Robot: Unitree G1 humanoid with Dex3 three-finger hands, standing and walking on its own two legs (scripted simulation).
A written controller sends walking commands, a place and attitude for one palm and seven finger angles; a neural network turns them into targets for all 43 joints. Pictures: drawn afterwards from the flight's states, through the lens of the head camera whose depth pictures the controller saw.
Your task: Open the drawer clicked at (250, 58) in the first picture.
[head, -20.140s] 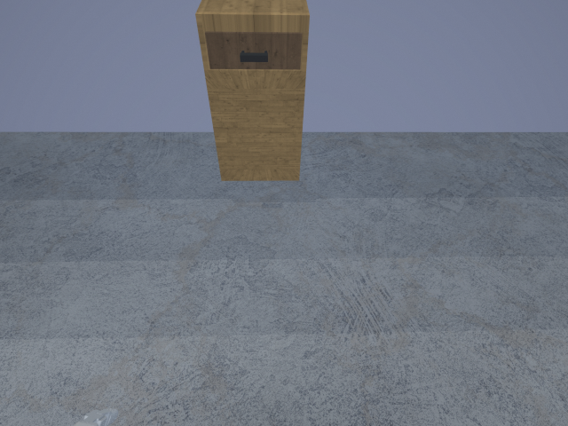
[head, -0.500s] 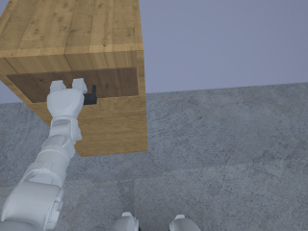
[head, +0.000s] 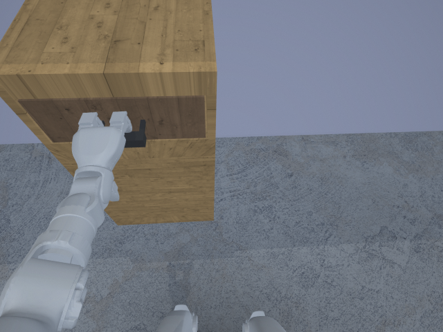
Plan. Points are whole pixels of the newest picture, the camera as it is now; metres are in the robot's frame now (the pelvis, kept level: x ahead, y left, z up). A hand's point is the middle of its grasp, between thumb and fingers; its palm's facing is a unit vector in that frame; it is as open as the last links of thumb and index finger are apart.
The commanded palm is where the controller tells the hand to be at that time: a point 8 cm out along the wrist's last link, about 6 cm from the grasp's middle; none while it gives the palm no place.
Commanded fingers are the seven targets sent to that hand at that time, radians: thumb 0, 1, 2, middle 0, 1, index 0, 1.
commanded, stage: lower the fingers behind the handle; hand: left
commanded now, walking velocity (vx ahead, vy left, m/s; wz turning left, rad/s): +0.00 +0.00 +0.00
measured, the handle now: (121, 132) +0.52 +0.23 -0.02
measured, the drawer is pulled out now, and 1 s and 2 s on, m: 0.00 0.00 0.00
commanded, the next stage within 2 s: lift the fingers back up to retry in 0.52 s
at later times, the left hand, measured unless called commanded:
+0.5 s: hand (110, 158) +0.44 +0.23 +0.00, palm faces -0.01 -0.01 -1.00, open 14.2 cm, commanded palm +0.42 +0.22 +0.02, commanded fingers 0.00 -0.50 0.30 -0.30 -1.20 -0.30 -1.20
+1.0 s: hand (114, 154) +0.44 +0.22 +0.01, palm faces -0.09 -0.06 -0.99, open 13.8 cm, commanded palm +0.43 +0.21 +0.07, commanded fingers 0.00 -0.50 0.30 -0.30 -1.20 -0.30 -1.20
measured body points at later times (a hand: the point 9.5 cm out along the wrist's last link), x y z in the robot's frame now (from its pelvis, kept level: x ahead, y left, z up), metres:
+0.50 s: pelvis -0.02 +0.00 -0.01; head +0.08 +0.01 +0.43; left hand +0.44 +0.23 +0.05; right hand +0.01 -0.26 -0.13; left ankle +0.01 +0.10 -0.67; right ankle -0.01 -0.11 -0.67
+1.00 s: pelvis +0.00 +0.01 +0.02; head +0.09 +0.01 +0.46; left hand +0.44 +0.22 +0.06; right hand +0.03 -0.26 -0.11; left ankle +0.01 +0.10 -0.67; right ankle -0.01 -0.11 -0.67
